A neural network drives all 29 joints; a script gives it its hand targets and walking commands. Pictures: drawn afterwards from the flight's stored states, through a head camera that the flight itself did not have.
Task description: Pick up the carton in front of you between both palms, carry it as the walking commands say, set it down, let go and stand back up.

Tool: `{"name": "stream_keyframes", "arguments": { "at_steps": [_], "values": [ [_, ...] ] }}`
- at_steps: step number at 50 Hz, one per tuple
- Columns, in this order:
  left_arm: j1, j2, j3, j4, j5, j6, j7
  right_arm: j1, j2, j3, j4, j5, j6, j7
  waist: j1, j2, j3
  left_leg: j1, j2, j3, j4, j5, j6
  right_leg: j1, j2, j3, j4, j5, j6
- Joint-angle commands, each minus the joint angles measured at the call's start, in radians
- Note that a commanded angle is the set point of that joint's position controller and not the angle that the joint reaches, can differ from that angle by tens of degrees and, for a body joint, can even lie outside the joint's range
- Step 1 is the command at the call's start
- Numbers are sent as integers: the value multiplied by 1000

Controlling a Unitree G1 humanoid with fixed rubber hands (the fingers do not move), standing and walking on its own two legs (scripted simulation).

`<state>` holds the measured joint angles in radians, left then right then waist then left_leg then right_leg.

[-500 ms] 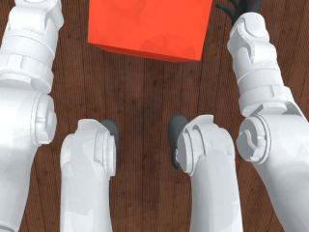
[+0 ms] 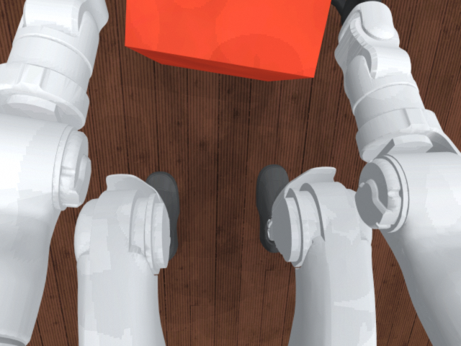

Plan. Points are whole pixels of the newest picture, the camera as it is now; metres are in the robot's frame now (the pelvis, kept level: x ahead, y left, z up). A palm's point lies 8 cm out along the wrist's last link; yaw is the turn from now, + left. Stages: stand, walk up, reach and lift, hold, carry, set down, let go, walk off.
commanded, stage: reach and lift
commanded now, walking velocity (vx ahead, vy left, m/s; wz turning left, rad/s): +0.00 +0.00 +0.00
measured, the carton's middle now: out of the picture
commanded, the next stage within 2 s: none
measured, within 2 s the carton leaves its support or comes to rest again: leaves its support in 0.40 s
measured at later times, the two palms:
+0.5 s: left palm out of the picture +0.56 +0.13 -0.16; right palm out of the picture +0.53 -0.17 -0.16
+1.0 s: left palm out of the picture +0.51 +0.14 +0.03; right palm out of the picture +0.49 -0.16 +0.03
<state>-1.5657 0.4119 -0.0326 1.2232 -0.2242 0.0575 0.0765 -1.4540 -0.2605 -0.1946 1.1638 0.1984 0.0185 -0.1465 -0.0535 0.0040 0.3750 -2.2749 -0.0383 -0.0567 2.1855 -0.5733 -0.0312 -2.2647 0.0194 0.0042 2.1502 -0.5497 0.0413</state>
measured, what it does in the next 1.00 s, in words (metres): rises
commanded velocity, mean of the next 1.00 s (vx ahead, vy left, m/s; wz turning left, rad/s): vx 0.00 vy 0.00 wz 0.00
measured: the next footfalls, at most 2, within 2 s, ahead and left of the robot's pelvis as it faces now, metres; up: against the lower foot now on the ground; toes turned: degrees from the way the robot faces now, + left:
none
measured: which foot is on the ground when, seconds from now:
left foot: down 0.00-1.00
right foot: down 0.00-1.00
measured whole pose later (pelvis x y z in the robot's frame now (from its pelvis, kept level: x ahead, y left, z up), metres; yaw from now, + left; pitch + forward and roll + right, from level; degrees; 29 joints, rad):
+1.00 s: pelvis -0.01 +0.00 +0.09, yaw +2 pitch +43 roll -1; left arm -1.16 0.05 0.45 0.79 0.26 0.39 0.00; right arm -1.10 0.00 -0.56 0.68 -0.24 0.42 -0.06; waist -0.04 0.01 -0.13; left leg -2.10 -0.12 -0.09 1.82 -0.48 -0.07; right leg -2.09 0.10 0.08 1.81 -0.48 0.08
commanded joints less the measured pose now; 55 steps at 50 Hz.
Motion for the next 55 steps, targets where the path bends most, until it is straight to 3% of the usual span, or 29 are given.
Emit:
{"name": "stream_keyframes", "arguments": {
  "at_steps": [1, 3, 4, 6, 8, 9, 10, 11, 15, 16, 18, 21, 22, 23, 24, 25, 26, 27, 29, 35, 38, 39, 42, 44, 49, 50, 51, 54, 55],
  "values": [
    [-267, 77, 10, -63, 26, -12, 0, -250, -85, -2, -117, -9, -16, -6, 5, 98, -1161, 542, 16, 53, -158, 287, -7, 574, -2, -47, -134, 357, 11],
    [-316, 24, -57, -67, -30, -24, -2, -252, -42, 32, -99, 23, -16, 2, -61, 71, -1187, 630, 4, 64, -184, 255, -7, 639, 8, -92, -155, 315, 17],
    [-296, 21, -3, -86, 12, -30, 2, -277, -43, 20, -140, 16, -21, 4, 15, 78, -1160, 594, -8, 54, -175, 260, 7, 590, 0, -87, -131, 304, 24],
    [-368, -16, -54, -120, -31, -33, 5, -326, -19, 33, -94, -12, -25, -4, -87, 5, -1224, 573, -9, 35, -185, 295, 4, 668, 16, -93, -130, 395, 18],
    [-347, -191, -51, -82, 44, -29, -19, -329, 160, 50, -92, -10, -19, 31, 8, 126, -1198, 555, -38, 94, -179, 274, -4, 690, 44, -60, -135, 376, 6],
    [-394, -401, -71, -60, 41, -8, -64, -391, 379, 84, -146, -14, -2, 76, -72, 92, -1180, 605, -33, 52, -190, 254, 7, 694, 60, -82, -139, 341, 3],
    [-436, -530, -62, -102, 73, 8, -106, -465, 511, 112, -167, -48, 22, 119, 5, 116, -1145, 555, -52, 90, -155, 259, 2, 627, 62, -58, -136, 351, 4],
    [-487, -743, -109, -141, 65, 14, -144, -495, 672, 125, -208, -62, 40, 168, -66, 76, -1204, 571, -65, 84, -164, 258, 9, 647, 73, -110, -103, 345, 15],
    [-432, -968, -71, -161, 123, 55, -218, -528, 879, 134, -166, -99, 101, 263, -36, 76, -1092, 509, -76, 88, -157, 266, 7, 555, 90, -95, -85, 307, 2],
    [-424, -1027, -71, -205, 124, 64, -226, -553, 907, 179, -211, -61, 105, 284, 22, 96, -1112, 488, -90, 101, -165, 289, 22, 561, 89, -100, -82, 343, 5],
    [-421, -1090, -27, -226, 134, 76, -249, -514, 992, 206, -290, -75, 128, 302, -30, 13, -1131, 445, -91, 110, -136, 303, 35, 600, 96, -84, -110, 355, -10],
    [-502, -1137, -106, -331, 59, 107, -261, -541, 1038, 161, -389, -48, 138, 310, -80, 76, -1388, 635, -78, 78, -157, 455, 32, 621, 101, -128, -68, 535, -7],
    [-481, -1181, -161, -433, 44, 102, -243, -510, 1089, 228, -464, -7, 154, 305, -9, 149, -1547, 741, -89, 121, -158, 504, 16, 688, 100, -103, -91, 540, -10],
    [-471, -1177, -165, -511, 51, 102, -239, -546, 1108, 270, -547, -10, 165, 306, 5, 122, -1658, 787, -92, 111, -164, 563, 17, 706, 111, -108, -109, 568, -8],
    [-461, -1152, -159, -528, 77, 112, -226, -618, 1140, 346, -616, 40, 165, 297, 97, 53, -1765, 785, -99, 137, -156, 611, 23, 798, 113, -109, -79, 632, 15],
    [-433, -1209, -180, -506, 64, 121, -217, -580, 1137, 323, -595, 49, 172, 294, 9, 72, -1804, 817, -93, 110, -169, 601, 16, 785, 116, -114, -88, 643, 6],
    [-503, -1200, -183, -585, 95, 131, -210, -546, 1186, 322, -542, 20, 200, 303, 61, 39, -1772, 814, -103, 132, -173, 593, 20, 779, 125, -114, -111, 607, 14],
    [-410, -1283, -240, -604, 74, 158, -208, -556, 1135, 331, -661, 13, 194, 300, -6, 111, -1847, 863, -103, 119, -197, 620, -1, 735, 129, -141, -112, 613, 23],
    [-337, -1292, -210, -545, 106, 189, -206, -539, 1162, 375, -649, -5, 226, 296, 33, 80, -1794, 847, -115, 139, -211, 573, 22, 696, 136, -126, -163, 526, 20],
    [-235, -1393, 22, -355, 232, 266, -262, -398, 1157, 160, -514, -232, 295, 304, -67, 41, -1419, 569, -124, 125, -381, 132, 18, 604, 134, -150, -345, 160, -17],
    [-225, -1343, 97, -318, 312, 268, -285, -463, 1196, 167, -516, -232, 310, 312, 14, 17, -1447, 557, -126, 148, -432, 123, 27, 640, 137, -127, -383, 169, -4],
    [-224, -1352, 98, -285, 312, 273, -285, -495, 1207, 163, -493, -247, 319, 316, -26, 7, -1463, 531, -124, 151, -420, 95, 26, 662, 144, -124, -388, 151, 2],
    [-316, -1346, 68, -385, 316, 278, -280, -412, 1230, 165, -443, -244, 339, 326, -13, 67, -1463, 561, -127, 151, -468, 100, 14, 708, 142, -95, -446, 138, -24],
    [-173, -1359, 137, -323, 366, 307, -282, -448, 1225, 140, -434, -287, 367, 332, 46, -15, -1461, 575, -140, 152, -515, 84, 15, 719, 139, -113, -473, 94, -7],
    [-151, -1463, 63, -366, 348, 337, -301, -388, 1267, 129, -473, -278, 368, 355, -42, 51, -1528, 755, -129, 116, -599, 111, 24, 729, 147, -138, -519, 144, -10],
    [-177, -1421, 60, -422, 343, 335, -300, -408, 1298, 143, -471, -262, 379, 361, 25, 36, -1567, 828, -138, 128, -607, 114, 23, 680, 149, -153, -518, 125, 5],
    [-167, -1445, 52, -410, 310, 336, -299, -357, 1300, 181, -452, -259, 385, 367, -12, 22, -1545, 813, -145, 130, -622, 156, 13, 744, 148, -142, -547, 164, -5],
    [-114, -1483, -45, -503, 281, 319, -295, -276, 1356, 307, -562, -178, 363, 369, 51, 51, -1720, 910, -143, 150, -626, 293, 2, 909, 149, -100, -591, 289, -3],
    [-92, -1493, -47, -490, 286, 323, -300, -305, 1359, 290, -578, -214, 366, 361, -20, 9, -1693, 892, -149, 132, -648, 273, 5, 931, 156, -134, -595, 308, 15]
  ]
}}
